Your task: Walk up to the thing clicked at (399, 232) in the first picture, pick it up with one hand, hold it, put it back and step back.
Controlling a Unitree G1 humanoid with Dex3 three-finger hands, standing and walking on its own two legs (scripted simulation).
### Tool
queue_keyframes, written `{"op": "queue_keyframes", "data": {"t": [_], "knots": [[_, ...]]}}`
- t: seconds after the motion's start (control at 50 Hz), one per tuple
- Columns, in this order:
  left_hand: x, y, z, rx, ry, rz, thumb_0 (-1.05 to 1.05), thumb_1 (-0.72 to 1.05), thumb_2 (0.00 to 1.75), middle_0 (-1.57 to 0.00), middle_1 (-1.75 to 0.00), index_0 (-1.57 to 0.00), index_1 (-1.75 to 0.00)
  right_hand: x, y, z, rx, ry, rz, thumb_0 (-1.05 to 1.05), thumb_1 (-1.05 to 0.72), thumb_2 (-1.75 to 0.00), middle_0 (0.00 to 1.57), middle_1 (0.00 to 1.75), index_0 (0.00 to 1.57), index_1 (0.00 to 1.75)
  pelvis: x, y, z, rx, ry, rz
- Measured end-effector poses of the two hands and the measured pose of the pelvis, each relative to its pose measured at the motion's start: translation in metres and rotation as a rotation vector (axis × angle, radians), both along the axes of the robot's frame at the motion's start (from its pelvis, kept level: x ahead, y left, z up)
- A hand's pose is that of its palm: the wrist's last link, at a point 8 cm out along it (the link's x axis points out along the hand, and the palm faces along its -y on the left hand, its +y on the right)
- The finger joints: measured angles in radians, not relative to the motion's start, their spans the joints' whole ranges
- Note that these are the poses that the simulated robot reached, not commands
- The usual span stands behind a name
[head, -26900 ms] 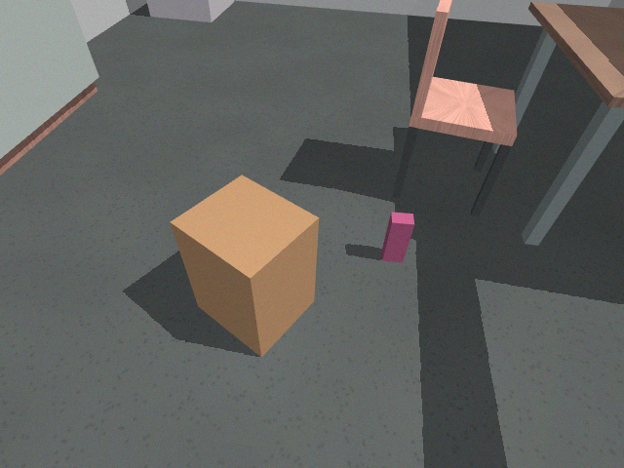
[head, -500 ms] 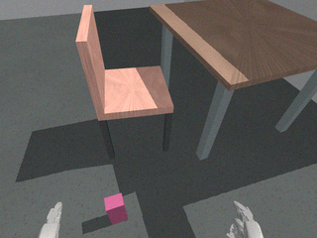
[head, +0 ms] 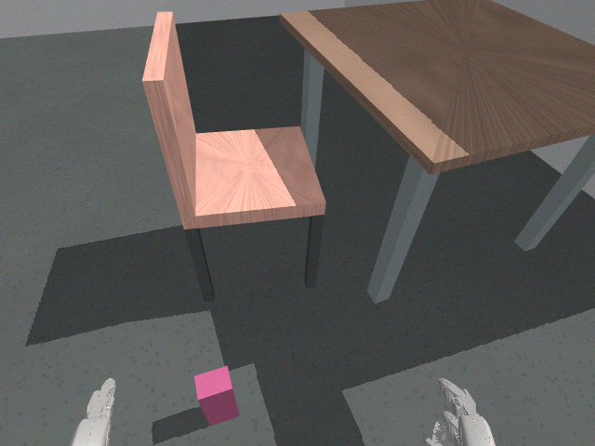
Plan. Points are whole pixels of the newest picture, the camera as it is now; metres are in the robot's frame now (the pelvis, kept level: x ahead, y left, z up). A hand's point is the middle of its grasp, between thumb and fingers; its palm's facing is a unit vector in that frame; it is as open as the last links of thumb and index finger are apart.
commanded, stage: home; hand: left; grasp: from the side
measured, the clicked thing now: (218, 397) +0.42 +0.18 -0.61
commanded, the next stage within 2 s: stand in 0.04 s
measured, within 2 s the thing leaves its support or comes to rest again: neither
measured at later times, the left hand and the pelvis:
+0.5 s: hand out of the picture +0.16 +0.19 -0.07, palm faces +0.00 -0.94 -0.34, open 11.7 cm; pelvis -0.01 +0.00 +0.00, yaw +0 degrees
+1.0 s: hand out of the picture +0.04 +0.26 -0.11, palm faces +0.00 -0.94 -0.34, open 7.4 cm; pelvis +0.00 +0.01 +0.05, yaw +1 degrees
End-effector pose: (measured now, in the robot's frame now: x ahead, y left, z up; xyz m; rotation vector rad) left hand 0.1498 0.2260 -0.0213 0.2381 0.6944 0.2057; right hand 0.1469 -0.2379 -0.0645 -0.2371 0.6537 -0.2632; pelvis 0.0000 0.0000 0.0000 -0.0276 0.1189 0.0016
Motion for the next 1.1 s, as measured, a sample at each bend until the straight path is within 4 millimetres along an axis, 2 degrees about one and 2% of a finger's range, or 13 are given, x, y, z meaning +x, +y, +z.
{"op": "queue_keyframes", "data": {"t": [0.18,0.26,0.34,0.42,0.5,0.62,0.72,0.8,0.9,1.1], "knots": [[-0.003,0.001,-0.001,0.002,0.007,0.001,-0.01,-0.58,0.03,-0.05,-0.05,-0.06,-0.05,-0.002,0.003,-0.001,0.007,0.001,0.007,0.01,-0.90,-0.90,0.20,0.31,0.20,0.30,-0.002,0.000,0.000,0.001,0.001,0.000],[-0.004,0.000,0.000,0.004,0.004,0.003,-0.01,-0.51,0.10,-0.09,-0.11,-0.10,-0.11,-0.003,0.003,-0.001,0.007,0.003,0.008,0.01,-0.90,-0.90,0.20,0.30,0.20,0.30,-0.003,0.000,0.000,0.001,0.001,0.000],[-0.004,0.000,0.001,0.005,0.002,0.003,-0.01,-0.34,0.28,-0.14,-0.20,-0.15,-0.20,-0.003,0.002,-0.001,0.005,0.001,0.009,0.01,-0.90,-0.90,0.20,0.30,0.20,0.30,-0.003,-0.001,0.000,0.001,0.001,0.001],[-0.005,-0.002,-0.001,0.002,0.010,0.003,0.00,-0.09,0.51,-0.17,-0.25,-0.18,-0.25,-0.003,0.000,-0.002,0.004,0.001,0.008,0.01,-0.90,-0.90,0.20,0.30,0.20,0.30,-0.004,-0.002,0.000,0.002,0.002,0.001],[-0.004,0.008,-0.019,0.052,0.038,-0.096,0.00,0.20,0.70,-0.19,-0.28,-0.20,-0.28,-0.008,-0.008,-0.015,-0.037,0.170,0.134,0.01,-0.90,-0.90,0.20,0.30,0.20,0.30,-0.008,-0.003,0.005,0.022,-0.060,0.006],[-0.029,0.041,-0.044,0.058,0.205,-0.074,0.01,0.60,0.84,-0.20,-0.29,-0.21,-0.30,-0.034,-0.034,-0.018,-0.025,0.338,0.106,0.01,-0.90,-0.90,0.20,0.31,0.20,0.30,-0.006,0.000,0.015,0.035,-0.102,0.006],[-0.060,0.061,-0.052,0.063,0.342,-0.012,0.01,0.79,0.88,-0.20,-0.30,-0.21,-0.30,-0.057,-0.047,-0.014,-0.031,0.436,0.057,0.01,-0.90,-0.90,0.20,0.30,0.20,0.30,-0.001,0.003,0.026,0.029,-0.122,0.009],[-0.083,0.070,-0.054,0.060,0.429,0.028,0.01,0.85,0.89,-0.20,-0.30,-0.21,-0.30,-0.071,-0.047,-0.013,-0.022,0.499,0.030,0.01,-0.90,-0.90,0.20,0.30,0.20,0.30,0.001,0.006,0.033,0.027,-0.139,0.011],[-0.102,0.074,-0.053,0.043,0.510,0.059,0.01,0.89,0.90,-0.20,-0.30,-0.21,-0.30,-0.082,-0.038,-0.012,-0.002,0.552,0.023,0.00,-0.90,-0.90,0.20,0.30,0.20,0.30,0.002,0.010,0.043,0.024,-0.157,0.010],[-0.113,0.076,-0.047,0.027,0.573,0.079,0.01,0.90,0.90,-0.20,-0.30,-0.21,-0.30,-0.084,-0.023,-0.011,0.039,0.582,0.031,0.00,-0.90,-0.90,0.20,0.30,0.20,0.30,0.000,0.015,0.054,0.028,-0.176,0.012]]}}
